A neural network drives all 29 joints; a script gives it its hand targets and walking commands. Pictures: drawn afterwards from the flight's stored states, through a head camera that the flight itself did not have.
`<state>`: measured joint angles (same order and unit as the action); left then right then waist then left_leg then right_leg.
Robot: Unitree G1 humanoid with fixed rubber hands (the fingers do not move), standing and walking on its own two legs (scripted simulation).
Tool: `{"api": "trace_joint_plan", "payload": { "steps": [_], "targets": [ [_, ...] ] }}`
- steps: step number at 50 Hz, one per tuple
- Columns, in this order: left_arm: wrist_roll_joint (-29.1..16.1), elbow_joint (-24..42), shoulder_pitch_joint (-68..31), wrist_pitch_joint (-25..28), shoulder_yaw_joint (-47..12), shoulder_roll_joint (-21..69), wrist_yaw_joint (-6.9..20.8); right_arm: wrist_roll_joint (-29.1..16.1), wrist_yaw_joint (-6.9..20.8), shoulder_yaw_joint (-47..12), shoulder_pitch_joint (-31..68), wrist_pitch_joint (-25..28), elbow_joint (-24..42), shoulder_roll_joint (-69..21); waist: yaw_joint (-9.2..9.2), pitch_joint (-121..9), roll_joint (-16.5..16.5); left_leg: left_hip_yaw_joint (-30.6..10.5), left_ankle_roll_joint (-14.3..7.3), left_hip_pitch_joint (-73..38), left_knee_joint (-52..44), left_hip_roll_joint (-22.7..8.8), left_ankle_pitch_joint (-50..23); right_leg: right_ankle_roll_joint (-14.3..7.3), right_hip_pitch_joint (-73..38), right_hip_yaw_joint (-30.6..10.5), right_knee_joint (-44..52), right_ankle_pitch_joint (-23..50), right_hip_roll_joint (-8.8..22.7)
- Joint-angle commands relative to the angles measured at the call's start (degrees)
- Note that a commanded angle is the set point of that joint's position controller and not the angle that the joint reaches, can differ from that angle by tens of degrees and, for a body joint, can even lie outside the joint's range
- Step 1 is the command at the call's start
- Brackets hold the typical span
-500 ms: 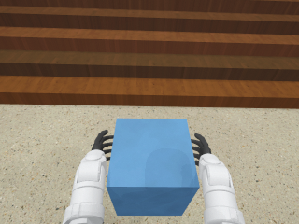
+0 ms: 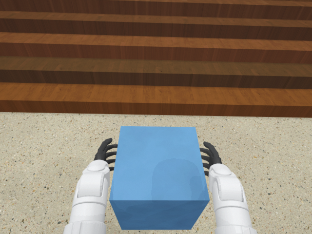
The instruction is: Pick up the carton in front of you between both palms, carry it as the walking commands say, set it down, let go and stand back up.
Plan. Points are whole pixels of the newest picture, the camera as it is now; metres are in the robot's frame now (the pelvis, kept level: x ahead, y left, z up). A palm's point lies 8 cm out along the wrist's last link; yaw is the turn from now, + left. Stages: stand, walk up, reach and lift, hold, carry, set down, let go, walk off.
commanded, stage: hold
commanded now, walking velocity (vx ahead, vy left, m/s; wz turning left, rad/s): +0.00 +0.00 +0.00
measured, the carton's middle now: (157, 180) +0.29 +0.00 -0.04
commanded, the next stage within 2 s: carry in 0.52 s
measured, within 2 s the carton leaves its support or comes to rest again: neither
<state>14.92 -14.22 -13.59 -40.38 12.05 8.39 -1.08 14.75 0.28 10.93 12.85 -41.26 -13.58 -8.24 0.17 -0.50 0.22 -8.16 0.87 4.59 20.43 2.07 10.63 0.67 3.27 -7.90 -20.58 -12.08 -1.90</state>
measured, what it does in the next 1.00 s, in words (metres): walks ahead: left foot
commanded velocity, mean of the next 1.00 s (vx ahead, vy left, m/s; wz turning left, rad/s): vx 0.26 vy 0.00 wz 0.00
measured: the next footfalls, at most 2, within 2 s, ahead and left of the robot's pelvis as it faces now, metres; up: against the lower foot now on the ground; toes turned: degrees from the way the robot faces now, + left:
left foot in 0.94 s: +0.13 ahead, +0.10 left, +0.00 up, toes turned +4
right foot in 1.18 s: +0.31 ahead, -0.14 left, +0.00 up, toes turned -11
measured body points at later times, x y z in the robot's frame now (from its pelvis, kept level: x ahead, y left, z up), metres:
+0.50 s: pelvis -0.01 +0.00 +0.00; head -0.06 +0.01 +0.45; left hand +0.30 +0.16 +0.05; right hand +0.29 -0.15 +0.04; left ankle +0.01 +0.13 -0.75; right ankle +0.00 -0.13 -0.75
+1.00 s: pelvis +0.12 -0.02 -0.02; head +0.10 -0.01 +0.43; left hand +0.41 +0.13 +0.07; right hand +0.40 -0.18 +0.07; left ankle +0.09 +0.09 -0.75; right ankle +0.00 -0.13 -0.74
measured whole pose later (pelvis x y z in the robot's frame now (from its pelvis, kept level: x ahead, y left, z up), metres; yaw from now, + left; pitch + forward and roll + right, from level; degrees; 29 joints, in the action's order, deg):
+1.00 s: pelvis +0.12 -0.02 -0.02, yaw -4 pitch +6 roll +2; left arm 4.8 18.4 -7.1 -63.6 7.0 7.4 -6.6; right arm 4.0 -6.6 4.9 7.9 -64.1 17.0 -7.6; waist -0.8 -10.6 2.5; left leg 8.7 -0.8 16.9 31.0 -0.8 18.2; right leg 0.8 13.9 0.7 -38.3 -25.5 3.0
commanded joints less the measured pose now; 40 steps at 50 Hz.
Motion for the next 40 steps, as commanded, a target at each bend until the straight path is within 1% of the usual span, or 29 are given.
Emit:
{"api": "trace_joint_plan", "payload": {
  "steps": [1,4,6,7,11,14,21,25,26,27,28,29,30,31,32,33,34,35,36,37,38,39,40],
  "targets": [
    [-16.0,4.6,-27.9,-0.7,-33.7,54.0,14.7,-15.7,13.1,-33.5,30.3,0.4,5.8,-53.5,-0.20,-14.5,0.1,3.9,0.5,-6.0,-1.8,4.1,-12.9,0.8,-2.4,3.5,2.8,14.2,-3.7],
    [-12.7,-0.5,-27.7,-2.0,-28.6,51.0,14.6,-12.5,12.9,-27.2,29.6,-0.8,0.2,-50.4,0.14,-6.3,0.1,4.6,0.3,-3.0,-3.3,3.7,-4.3,0.4,0.8,3.9,4.3,4.9,-3.2],
    [-12.1,-2.3,-29.5,-2.1,-27.3,50.9,15.0,-11.9,13.3,-25.2,30.9,-0.9,-2.3,-50.5,0.31,-4.3,-0.1,4.9,0.2,-1.9,-3.5,3.4,-0.4,0.2,2.0,4.2,4.6,1.0,-3.1],
    [-12.4,-2.5,-30.8,-1.9,-27.3,51.5,15.2,-12.1,13.6,-25.2,32.2,-0.7,-2.6,-51.1,0.32,-4.8,-0.2,5.0,0.2,-1.8,-3.4,3.3,0.3,0.1,2.0,4.3,4.4,0.4,-3.0],
    [-14.1,-1.0,-34.9,-0.9,-29.4,54.5,16.0,-13.3,14.3,-27.9,36.5,0.4,-0.3,-53.6,0.11,-11.2,-0.2,4.9,0.3,-3.7,-2.2,3.4,-3.3,0.1,0.2,4.4,3.1,4.0,-3.2],
    [-14.4,-0.3,-36.2,-0.5,-30.3,55.3,15.8,-13.8,14.3,-28.9,38.1,0.9,0.6,-54.0,-0.06,-13.7,-0.5,4.8,0.5,-4.7,-1.8,3.5,-4.8,0.2,-0.2,4.4,2.6,5.1,-3.4],
    [-12.9,-3.2,-34.3,-1.1,-28.2,54.6,15.3,-12.4,14.3,-26.9,36.9,0.6,-2.1,-52.3,-0.16,-10.7,-0.5,4.8,0.5,-4.2,-2.5,3.2,-2.5,-0.1,1.3,4.6,3.1,2.4,-3.5],
    [-12.8,-3.2,-33.1,-1.4,-27.7,54.3,15.3,-12.1,14.3,-26.5,35.7,0.3,-2.3,-52.0,-0.14,-10.2,-0.4,4.7,0.7,-4.8,-2.6,3.2,-4.7,-0.1,0.9,4.6,3.3,4.3,-3.5],
    [-13.9,-0.7,-34.1,-1.4,-28.5,54.4,15.2,-13.2,14.1,-27.6,36.7,0.3,0.5,-52.2,-0.13,-12.1,-0.9,2.6,-1.0,1.8,2.3,-6.7,0.8,-0.4,7.0,2.5,-2.4,-0.1,5.8],
    [-14.8,0.7,-35.2,-1.7,-30.0,55.3,15.1,-13.9,13.8,-28.7,36.9,0.0,1.8,-53.3,-0.08,-11.7,-2.0,1.9,-1.2,4.3,0.5,-5.0,17.5,-1.0,10.1,1.1,0.0,-16.4,4.4],
    [-16.0,3.1,-36.2,-1.9,-31.8,56.4,14.9,-15.3,13.5,-30.4,38.4,-0.2,4.6,-54.3,-0.07,-10.3,-2.0,2.5,-1.4,6.8,0.9,-4.0,27.5,-1.4,11.9,0.7,0.4,-26.7,3.8],
    [-17.4,6.0,-37.6,-2.3,-32.9,56.8,14.6,-16.1,13.1,-31.8,39.0,-0.6,7.1,-54.7,0.06,-11.9,0.0,1.4,-1.8,6.5,0.8,-4.8,29.2,-1.4,13.1,-0.2,0.1,-28.4,4.3],
    [-18.2,8.4,-38.5,-3.3,-34.4,56.9,14.2,-16.8,12.5,-32.9,38.9,-1.4,8.7,-54.7,0.10,-12.7,-0.5,1.1,-2.1,6.5,0.2,-5.1,28.6,-1.1,14.9,1.2,-1.4,-26.9,3.6],
    [-19.9,11.7,-39.7,-4.5,-36.9,57.0,13.6,-17.9,11.8,-34.7,39.2,-2.5,11.4,-54.6,0.23,-13.7,-2.8,0.4,-2.5,5.2,-0.8,-6.1,26.8,-0.8,16.2,3.6,-4.2,-22.9,2.8],
    [-20.8,13.1,-38.9,-5.9,-38.6,56.4,12.8,-18.7,11.0,-36.2,38.7,-4.0,13.3,-53.9,0.46,-15.4,-5.6,-2.7,-3.7,3.4,-1.9,-8.6,24.7,-0.4,16.2,6.6,-9.3,-16.9,1.7],
    [-21.3,13.2,-37.2,-7.5,-39.7,55.4,12.0,-19.1,10.1,-37.0,37.2,-5.6,14.5,-52.5,0.56,-17.0,-8.5,-5.8,-5.3,1.2,-3.0,-11.5,23.0,0.1,17.2,9.8,-14.3,-11.0,0.8],
    [-21.7,13.0,-34.2,-9.2,-40.3,54.3,11.3,-19.3,9.2,-37.6,34.5,-7.2,15.7,-51.2,0.47,-17.9,-9.5,-6.5,-6.6,-1.2,-2.4,-12.9,21.8,0.1,19.0,10.8,-12.5,-9.9,0.7],
    [-22.2,14.3,-31.5,-10.6,-41.1,53.5,10.7,-19.4,8.2,-38.3,32.5,-8.7,17.9,-50.0,0.41,-19.0,-8.6,-5.3,-6.9,-1.6,-1.2,-12.7,22.2,-0.1,18.5,10.9,-9.6,-9.8,1.0],
    [-22.8,17.0,-30.8,-11.9,-41.9,53.2,10.3,-19.6,7.3,-39.3,31.5,-10.2,19.9,-49.5,0.37,-19.3,-6.8,-3.9,-6.9,1.2,-0.1,-11.9,22.9,-0.4,15.8,10.8,-7.0,-10.5,1.1],
    [-23.3,18.8,-30.8,-13.3,-41.9,52.6,9.8,-19.8,6.5,-39.9,31.1,-11.7,21.5,-49.2,0.29,-18.3,-4.3,-1.6,-6.3,7.2,0.7,-10.8,24.5,-0.8,10.8,10.5,-4.6,-11.8,1.5],
    [-24.0,20.6,-30.8,-14.6,-42.1,52.1,9.2,-20.1,5.6,-40.4,31.3,-13.0,24.4,-48.8,-0.09,-16.2,0.2,2.2,-4.8,14.5,5.3,-9.0,24.0,-1.8,6.3,6.0,-0.6,-15.1,5.0],
    [-24.0,21.7,-29.5,-15.9,-41.6,50.6,8.3,-20.3,4.9,-40.8,31.3,-14.6,26.0,-48.6,-1.10,-13.8,10.2,9.3,-2.0,23.6,16.2,-4.6,19.2,-4.7,1.3,-5.6,3.7,-18.6,13.0],
    [-23.1,21.3,-26.8,-17.4,-40.2,48.0,7.0,-21.2,4.3,-41.5,31.0,-16.4,26.8,-48.2,-1.97,-9.7,16.9,13.7,-0.1,34.0,21.4,-3.0,16.2,-8.2,-4.1,-13.2,5.4,-12.0,17.9]
  ]
}}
